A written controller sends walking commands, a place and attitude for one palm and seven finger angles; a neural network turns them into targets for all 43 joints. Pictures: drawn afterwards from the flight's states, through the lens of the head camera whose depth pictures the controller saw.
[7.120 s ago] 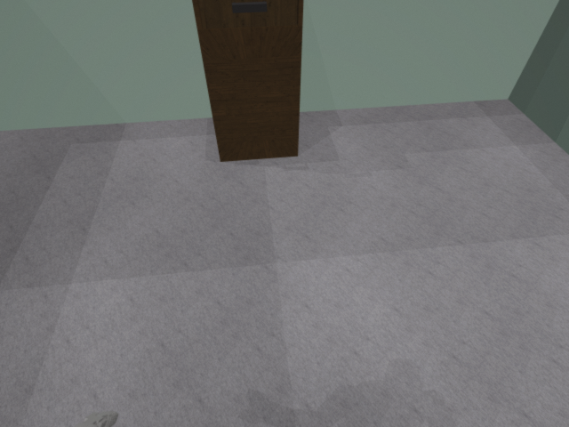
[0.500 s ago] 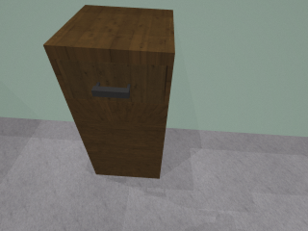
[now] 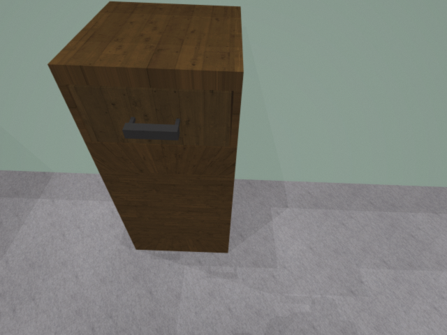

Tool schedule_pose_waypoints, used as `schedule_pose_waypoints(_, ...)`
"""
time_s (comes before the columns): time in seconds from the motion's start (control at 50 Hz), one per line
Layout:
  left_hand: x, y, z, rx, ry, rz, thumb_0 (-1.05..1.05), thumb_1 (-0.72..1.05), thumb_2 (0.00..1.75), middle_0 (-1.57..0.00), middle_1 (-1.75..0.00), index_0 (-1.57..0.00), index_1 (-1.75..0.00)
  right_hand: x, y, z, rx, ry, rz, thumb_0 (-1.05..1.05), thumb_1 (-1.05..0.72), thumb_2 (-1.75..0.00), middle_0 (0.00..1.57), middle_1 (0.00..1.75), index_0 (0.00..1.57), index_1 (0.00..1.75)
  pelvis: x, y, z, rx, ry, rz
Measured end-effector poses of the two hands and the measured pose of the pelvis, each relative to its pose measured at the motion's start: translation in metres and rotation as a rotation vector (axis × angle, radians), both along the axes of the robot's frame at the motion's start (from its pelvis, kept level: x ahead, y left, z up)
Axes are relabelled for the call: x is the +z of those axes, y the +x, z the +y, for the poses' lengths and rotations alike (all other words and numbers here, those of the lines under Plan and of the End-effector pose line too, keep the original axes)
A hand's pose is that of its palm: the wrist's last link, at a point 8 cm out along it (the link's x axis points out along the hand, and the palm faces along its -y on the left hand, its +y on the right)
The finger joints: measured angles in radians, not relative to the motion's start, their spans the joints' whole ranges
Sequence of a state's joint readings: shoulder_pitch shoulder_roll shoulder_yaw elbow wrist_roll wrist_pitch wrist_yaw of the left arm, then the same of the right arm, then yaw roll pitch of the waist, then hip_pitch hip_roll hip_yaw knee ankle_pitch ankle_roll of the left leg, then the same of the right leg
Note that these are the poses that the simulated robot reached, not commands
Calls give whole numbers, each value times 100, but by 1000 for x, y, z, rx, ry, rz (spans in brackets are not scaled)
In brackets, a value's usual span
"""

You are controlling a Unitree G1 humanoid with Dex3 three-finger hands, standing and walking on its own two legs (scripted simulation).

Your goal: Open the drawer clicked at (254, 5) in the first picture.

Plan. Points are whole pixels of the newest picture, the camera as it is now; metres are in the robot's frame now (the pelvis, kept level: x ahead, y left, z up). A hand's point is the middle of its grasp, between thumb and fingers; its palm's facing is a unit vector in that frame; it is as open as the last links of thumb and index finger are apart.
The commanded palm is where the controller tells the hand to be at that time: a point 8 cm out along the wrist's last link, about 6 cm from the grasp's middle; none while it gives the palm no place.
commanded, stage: look again from close up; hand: left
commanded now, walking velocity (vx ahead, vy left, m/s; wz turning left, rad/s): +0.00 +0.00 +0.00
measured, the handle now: (153, 126) +0.59 +0.22 +0.03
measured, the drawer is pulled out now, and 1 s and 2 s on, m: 0.00 0.00 0.00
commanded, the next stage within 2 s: shuffle to correct the standing spot in 0.32 s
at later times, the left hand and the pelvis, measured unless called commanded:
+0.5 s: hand out of the picture -0.02 +0.11 -0.18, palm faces +0.07 -0.99 -0.14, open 7.4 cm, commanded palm none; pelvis +0.00 -0.04 +0.00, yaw +1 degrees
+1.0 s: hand out of the picture +0.07 +0.16 -0.18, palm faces +0.14 -0.97 -0.18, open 7.3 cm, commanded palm none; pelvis +0.07 -0.01 -0.01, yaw +4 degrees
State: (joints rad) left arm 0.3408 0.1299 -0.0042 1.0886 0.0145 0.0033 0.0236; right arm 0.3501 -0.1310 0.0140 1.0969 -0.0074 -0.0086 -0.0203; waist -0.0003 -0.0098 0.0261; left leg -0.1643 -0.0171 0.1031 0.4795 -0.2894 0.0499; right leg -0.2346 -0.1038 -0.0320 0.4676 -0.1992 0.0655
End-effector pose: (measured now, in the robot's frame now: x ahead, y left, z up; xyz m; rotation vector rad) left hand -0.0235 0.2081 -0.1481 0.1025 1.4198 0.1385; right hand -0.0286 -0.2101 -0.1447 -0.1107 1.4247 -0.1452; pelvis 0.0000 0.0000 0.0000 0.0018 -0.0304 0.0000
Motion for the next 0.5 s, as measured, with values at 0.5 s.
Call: schedule_pose_waypoints(0.5,1,0,-44,31,-12,-7,1,91,90,-20,-30,-20,-30,-2,18,-33,17,7,-19,1,-91,-90,20,30,20,30,1,3,-36,10,-2,5)
